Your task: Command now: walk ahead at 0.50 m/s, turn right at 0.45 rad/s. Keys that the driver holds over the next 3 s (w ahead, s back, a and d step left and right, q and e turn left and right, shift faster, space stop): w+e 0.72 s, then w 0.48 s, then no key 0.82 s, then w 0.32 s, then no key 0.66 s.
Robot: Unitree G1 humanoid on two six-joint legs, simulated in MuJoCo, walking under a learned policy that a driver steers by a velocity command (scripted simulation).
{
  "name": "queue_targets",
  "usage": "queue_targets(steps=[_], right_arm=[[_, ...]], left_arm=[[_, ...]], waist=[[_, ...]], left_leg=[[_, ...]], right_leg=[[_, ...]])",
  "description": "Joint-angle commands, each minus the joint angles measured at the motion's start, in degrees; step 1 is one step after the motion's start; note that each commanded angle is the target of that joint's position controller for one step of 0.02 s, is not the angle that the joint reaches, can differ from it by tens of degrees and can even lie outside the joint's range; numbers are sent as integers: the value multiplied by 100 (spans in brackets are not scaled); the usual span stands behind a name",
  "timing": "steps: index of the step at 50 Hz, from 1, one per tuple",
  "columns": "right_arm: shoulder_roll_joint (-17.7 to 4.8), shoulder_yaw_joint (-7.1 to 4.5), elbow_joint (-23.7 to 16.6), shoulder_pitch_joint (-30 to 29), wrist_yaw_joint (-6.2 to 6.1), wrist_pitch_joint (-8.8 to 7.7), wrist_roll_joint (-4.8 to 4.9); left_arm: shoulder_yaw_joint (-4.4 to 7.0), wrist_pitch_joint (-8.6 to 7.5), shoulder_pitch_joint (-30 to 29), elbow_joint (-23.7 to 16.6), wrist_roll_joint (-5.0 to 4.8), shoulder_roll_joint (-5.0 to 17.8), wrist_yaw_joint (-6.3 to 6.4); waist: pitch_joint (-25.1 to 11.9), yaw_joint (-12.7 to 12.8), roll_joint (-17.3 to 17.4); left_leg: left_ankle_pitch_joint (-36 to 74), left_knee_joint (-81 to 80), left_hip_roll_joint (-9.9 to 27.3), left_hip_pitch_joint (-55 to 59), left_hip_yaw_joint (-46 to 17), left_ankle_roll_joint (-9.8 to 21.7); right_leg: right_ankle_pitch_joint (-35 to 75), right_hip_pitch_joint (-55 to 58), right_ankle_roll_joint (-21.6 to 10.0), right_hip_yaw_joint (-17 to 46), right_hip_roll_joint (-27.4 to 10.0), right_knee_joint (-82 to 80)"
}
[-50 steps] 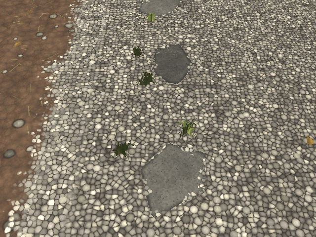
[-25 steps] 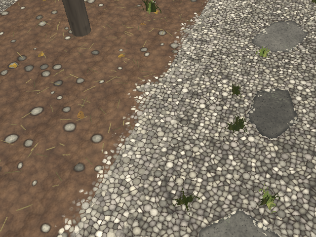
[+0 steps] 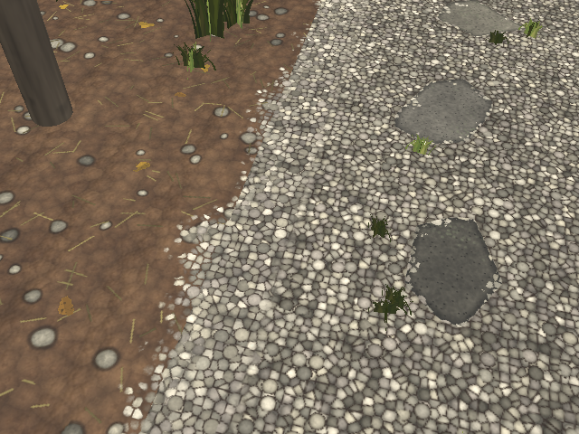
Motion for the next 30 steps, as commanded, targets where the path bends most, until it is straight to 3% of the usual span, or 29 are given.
queue_targets(steps=[1,6,8,10,11,12,13,14,15,16,17,19,21,24,30], right_arm=[[-527,-96,-252,-118,-25,-109,-4],[-760,-159,-41,240,-76,-53,-11],[-861,-181,15,279,-97,8,-21],[-1058,-227,32,227,-124,86,-34],[-1155,-255,25,191,-121,153,-39],[-1199,-263,-21,115,-103,203,-13],[-971,-198,-202,143,-82,195,-22],[-478,-130,-653,158,30,134,56],[-856,-157,-808,-537,52,60,-18],[-728,-114,-874,-744,73,-10,57],[-695,-98,-789,-595,52,-52,62],[-653,-88,-736,-414,50,127,-128],[-595,-84,-752,-356,89,308,-189],[-538,-61,-962,-892,122,390,-172],[-552,-10,-1361,-2099,169,351,-113]], left_arm=[[-40,-34,-363,-434,18,17,-73],[-124,-58,-1217,-811,63,20,-172],[-105,-56,-1241,-880,76,80,-160],[-42,-53,-860,-822,79,198,-99],[22,-84,-356,-700,70,299,-56],[119,-148,460,-449,106,446,15],[305,-171,1221,-265,165,1008,112],[459,-111,830,-399,23,1650,140],[446,-48,901,-468,-97,1563,149],[369,-51,650,-407,-106,1292,205],[277,-83,461,-362,-116,957,225],[172,-177,89,-419,-153,669,255],[160,-295,183,-406,-180,704,224],[199,-344,490,-359,-162,879,210],[208,-322,1121,-294,-153,915,238]], waist=[[374,85,652],[547,-127,623],[475,-81,641],[134,122,804],[-187,344,809],[-661,733,608],[-1226,999,4],[-1608,517,-1388],[-1477,805,-232],[-790,628,51],[-288,326,430],[-160,-33,371],[-229,-109,286],[-48,25,162],[79,509,-70]], left_leg=[[1622,-776,1531,-127,-484,524],[2374,-564,1685,406,23,431],[3526,-128,1721,744,220,350],[5328,816,1729,998,371,283],[5689,1689,1721,981,396,274],[5071,2974,1618,515,474,156],[2953,4723,1398,-755,469,-37],[-1749,6859,-37,-3324,-132,-428],[-1461,7010,171,-3973,-1264,-382],[-929,6737,455,-4102,-1331,-325],[-631,6088,670,-3752,-1319,-312],[-555,5441,826,-3055,-1377,-410],[-522,5107,792,-2895,-1287,-522],[25,4400,778,-3253,-1182,-655],[1051,2874,555,-3713,-1221,-697]], right_leg=[[625,-386,36,4,-107,-623],[649,-42,-245,-538,60,-1921],[213,226,-447,-750,277,-2184],[-454,840,-697,-985,685,-2248],[-732,1393,-844,-1009,910,-2373],[-552,2515,-1017,-888,1085,-2857],[-1130,3923,-1314,502,127,-3152],[-1022,5410,-2230,3904,-1333,-3990],[-515,5287,-2183,3995,-1402,-4405],[0,4665,-2060,3153,-1334,-4368],[763,3829,-1783,2579,-1064,-4421],[1424,3011,-1504,1820,-533,-4541],[1801,2790,-1509,1584,-328,-4623],[1535,2702,-1422,1513,-160,-4801],[1527,3384,-1177,1742,-83,-4617]])
Next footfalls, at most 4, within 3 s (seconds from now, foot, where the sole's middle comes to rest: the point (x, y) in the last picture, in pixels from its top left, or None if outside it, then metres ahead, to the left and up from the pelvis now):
0.24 right None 0.28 -0.12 -0.78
0.78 left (315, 381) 0.63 -0.07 -0.78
1.30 right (434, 342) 0.73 -0.38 -0.78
1.70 left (364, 306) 0.83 -0.21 -0.78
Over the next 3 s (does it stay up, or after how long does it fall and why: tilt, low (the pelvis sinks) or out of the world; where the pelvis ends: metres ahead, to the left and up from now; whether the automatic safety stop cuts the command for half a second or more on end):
stays up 0.92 -0.36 -0.01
